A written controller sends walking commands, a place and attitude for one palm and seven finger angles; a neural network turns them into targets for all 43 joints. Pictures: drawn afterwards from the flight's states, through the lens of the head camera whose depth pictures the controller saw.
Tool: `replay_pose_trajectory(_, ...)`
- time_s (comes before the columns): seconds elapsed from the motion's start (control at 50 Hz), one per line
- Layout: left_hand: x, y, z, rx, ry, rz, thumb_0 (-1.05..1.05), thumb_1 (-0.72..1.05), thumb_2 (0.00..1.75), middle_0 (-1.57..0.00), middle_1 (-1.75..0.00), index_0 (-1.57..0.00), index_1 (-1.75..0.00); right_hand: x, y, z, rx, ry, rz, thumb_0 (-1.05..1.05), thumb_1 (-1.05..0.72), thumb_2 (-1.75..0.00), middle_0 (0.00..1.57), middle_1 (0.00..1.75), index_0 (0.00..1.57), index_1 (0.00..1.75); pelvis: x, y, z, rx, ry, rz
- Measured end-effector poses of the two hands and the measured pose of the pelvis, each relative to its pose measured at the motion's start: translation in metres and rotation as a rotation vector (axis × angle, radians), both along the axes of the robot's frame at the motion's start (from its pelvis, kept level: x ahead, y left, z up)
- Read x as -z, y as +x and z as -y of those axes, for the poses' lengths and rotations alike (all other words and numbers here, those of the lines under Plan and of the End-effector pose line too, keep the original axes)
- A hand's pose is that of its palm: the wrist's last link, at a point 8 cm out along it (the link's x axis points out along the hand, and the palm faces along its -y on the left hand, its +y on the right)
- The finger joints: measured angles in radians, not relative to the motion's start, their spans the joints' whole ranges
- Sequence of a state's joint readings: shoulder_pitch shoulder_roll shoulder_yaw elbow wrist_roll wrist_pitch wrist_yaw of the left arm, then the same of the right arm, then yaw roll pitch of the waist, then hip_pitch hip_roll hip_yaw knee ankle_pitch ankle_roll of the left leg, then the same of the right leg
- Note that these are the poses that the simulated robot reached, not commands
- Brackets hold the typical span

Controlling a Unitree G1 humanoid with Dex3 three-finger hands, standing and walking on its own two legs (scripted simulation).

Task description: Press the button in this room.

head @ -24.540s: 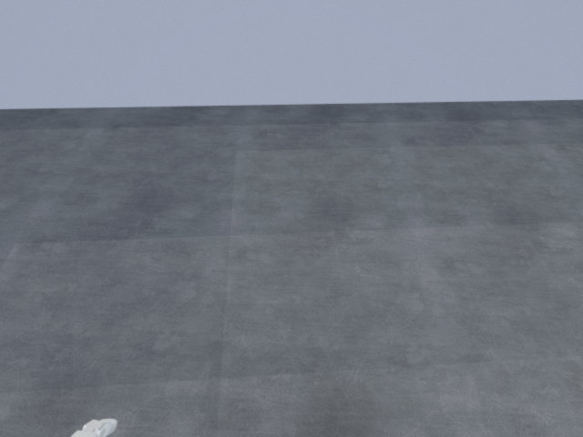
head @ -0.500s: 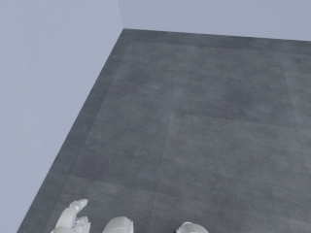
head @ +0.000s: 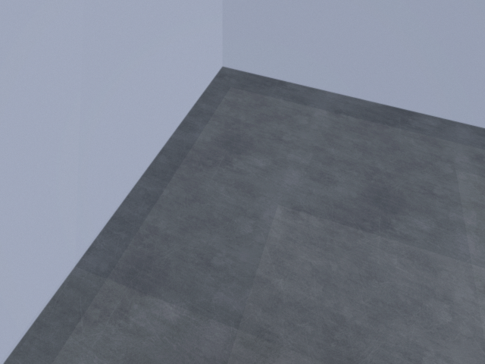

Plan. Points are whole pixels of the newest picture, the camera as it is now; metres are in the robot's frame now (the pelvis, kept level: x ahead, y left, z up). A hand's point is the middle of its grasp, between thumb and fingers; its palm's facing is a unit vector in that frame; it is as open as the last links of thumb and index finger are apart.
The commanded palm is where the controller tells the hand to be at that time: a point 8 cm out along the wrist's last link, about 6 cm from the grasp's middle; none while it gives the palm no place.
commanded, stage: turn to face it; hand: left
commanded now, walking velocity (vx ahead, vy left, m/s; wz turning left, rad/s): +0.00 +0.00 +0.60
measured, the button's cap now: out of the picture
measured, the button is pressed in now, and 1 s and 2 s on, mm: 0 0 0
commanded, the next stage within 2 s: none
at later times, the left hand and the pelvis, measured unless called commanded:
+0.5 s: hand out of the picture -0.01 +0.15 -0.15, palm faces +0.30 -0.92 -0.26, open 7.4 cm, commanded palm none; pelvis -0.03 -0.06 +0.00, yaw +19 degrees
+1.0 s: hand out of the picture -0.09 +0.20 -0.16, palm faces +0.58 -0.77 -0.28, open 7.4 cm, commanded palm none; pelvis -0.04 -0.04 +0.00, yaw +36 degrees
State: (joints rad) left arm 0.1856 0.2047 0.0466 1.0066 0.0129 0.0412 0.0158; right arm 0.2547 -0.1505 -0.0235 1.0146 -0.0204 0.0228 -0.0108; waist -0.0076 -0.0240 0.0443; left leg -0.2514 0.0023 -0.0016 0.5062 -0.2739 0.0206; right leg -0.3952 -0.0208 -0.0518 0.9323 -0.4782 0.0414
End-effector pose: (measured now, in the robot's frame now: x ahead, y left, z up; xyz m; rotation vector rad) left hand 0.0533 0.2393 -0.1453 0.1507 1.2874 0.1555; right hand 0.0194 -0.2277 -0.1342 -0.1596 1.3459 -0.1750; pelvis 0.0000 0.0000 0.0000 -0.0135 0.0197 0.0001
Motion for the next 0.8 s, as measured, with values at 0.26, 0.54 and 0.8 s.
replay_pose_trajectory(0.26, -0.024, -0.016, 0.012, -0.105, 0.128, 0.105, 0.0, 0.91, 0.89, -0.2, -0.3, -0.2, -0.3, 0.021, 0.035, 0.069, -0.128, -0.001, 0.008, 0.0, -0.91, -0.89, 0.21, 0.3, 0.2, 0.3, 0.009, -0.016, 0.046, -0.163, 0.013, -0.001)
replay_pose_trajectory(0.54, -0.02, -0.1, 0.049, -0.3, 0.066, 0.075, 0.0, 0.9, 0.89, -0.21, -0.3, -0.21, -0.3, -0.005, 0.128, 0.06, -0.394, -0.024, 0.12, 0.0, -0.91, -0.89, 0.2, 0.3, 0.19, 0.3, 0.0, -0.029, 0.059, -0.363, 0.047, 0.01)
replay_pose_trajectory(0.8, 0.003, -0.207, 0.013, -0.539, 0.048, -0.064, 0.01, 0.91, 0.89, -0.2, -0.3, -0.2, -0.3, -0.019, 0.153, -0.034, -0.628, -0.013, 0.213, 0.0, -0.91, -0.89, 0.2, 0.3, 0.2, 0.3, 0.005, -0.05, 0.031, -0.518, 0.004, 0.009)
